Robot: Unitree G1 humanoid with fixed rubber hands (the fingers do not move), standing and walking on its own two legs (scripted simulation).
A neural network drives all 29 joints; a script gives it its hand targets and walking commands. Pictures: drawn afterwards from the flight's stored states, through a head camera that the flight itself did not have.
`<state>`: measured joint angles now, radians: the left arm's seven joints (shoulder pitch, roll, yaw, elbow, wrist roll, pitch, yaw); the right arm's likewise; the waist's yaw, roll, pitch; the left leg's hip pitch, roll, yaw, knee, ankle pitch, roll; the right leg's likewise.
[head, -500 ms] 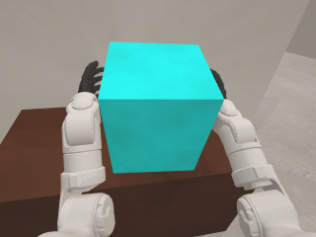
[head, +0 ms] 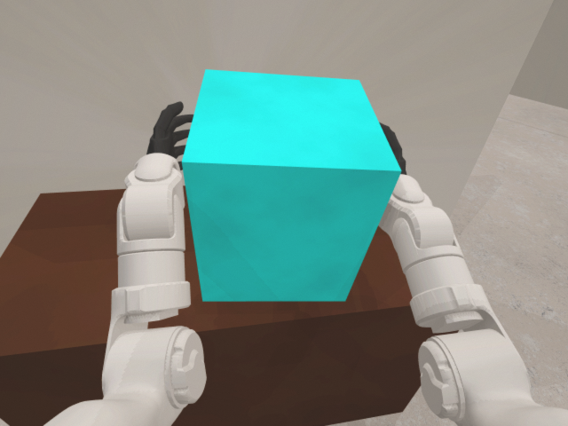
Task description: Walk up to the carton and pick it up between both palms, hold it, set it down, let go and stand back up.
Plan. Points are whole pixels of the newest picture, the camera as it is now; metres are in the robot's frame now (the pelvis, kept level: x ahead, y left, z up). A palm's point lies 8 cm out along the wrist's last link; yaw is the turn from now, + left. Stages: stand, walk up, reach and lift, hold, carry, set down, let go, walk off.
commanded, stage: hold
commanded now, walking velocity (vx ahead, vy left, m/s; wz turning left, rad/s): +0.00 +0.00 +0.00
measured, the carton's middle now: (279, 192) +0.37 +0.01 +0.19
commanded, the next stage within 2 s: set down in 1.74 s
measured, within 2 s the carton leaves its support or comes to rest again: neither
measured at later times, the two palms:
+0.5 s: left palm (164, 161) +0.38 +0.16 +0.23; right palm (383, 174) +0.38 -0.14 +0.21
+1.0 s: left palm (163, 164) +0.36 +0.16 +0.24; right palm (393, 175) +0.36 -0.14 +0.23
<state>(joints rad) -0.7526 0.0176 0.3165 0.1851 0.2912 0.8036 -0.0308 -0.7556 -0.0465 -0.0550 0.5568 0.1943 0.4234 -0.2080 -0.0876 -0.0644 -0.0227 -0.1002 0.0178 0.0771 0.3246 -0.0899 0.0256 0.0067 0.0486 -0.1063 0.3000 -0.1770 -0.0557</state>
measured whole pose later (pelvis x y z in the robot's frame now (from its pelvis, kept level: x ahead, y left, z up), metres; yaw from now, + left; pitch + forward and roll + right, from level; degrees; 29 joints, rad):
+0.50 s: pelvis +0.02 +0.01 +0.00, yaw +0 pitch -7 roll -1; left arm -0.66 0.00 0.27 0.02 0.28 0.85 0.00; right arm -0.70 -0.09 0.02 0.45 0.27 0.43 -0.22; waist -0.10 -0.07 -0.02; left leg -0.09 0.01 0.08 0.35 -0.13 0.03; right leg 0.03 0.05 -0.10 0.28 -0.19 -0.05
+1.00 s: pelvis +0.00 -0.01 +0.00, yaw +0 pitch -8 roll +0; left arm -0.70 0.01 0.32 0.09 0.28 0.84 -0.04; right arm -0.73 -0.06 -0.01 0.48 0.23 0.47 -0.23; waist -0.08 -0.06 -0.03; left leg -0.08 0.02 0.07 0.32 -0.09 0.01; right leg 0.03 0.05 -0.11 0.30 -0.19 -0.06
